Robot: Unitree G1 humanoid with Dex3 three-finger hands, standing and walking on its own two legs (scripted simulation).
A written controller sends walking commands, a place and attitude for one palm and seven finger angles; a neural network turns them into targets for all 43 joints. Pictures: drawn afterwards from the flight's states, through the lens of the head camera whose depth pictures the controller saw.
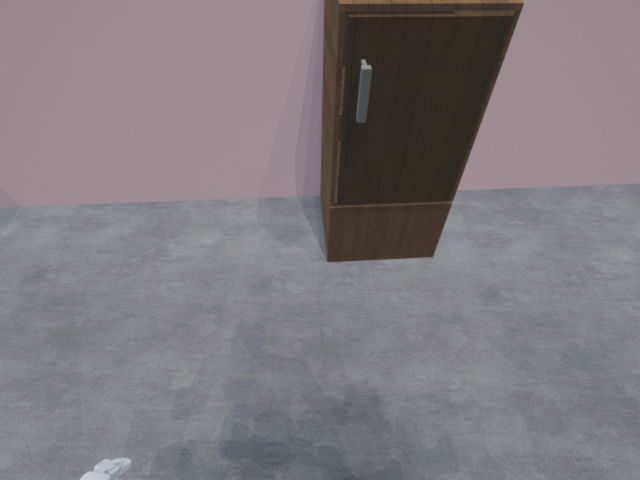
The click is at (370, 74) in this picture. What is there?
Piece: cupboard door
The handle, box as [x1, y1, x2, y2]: [356, 59, 371, 122]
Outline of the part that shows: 364,59 361,60 356,114 357,122 365,122 369,92 371,67 370,65 366,64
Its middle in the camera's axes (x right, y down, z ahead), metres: +0.11 -0.39 +1.01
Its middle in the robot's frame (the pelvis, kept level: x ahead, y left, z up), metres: +1.02 -0.06 +0.00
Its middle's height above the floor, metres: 0.77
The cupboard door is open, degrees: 0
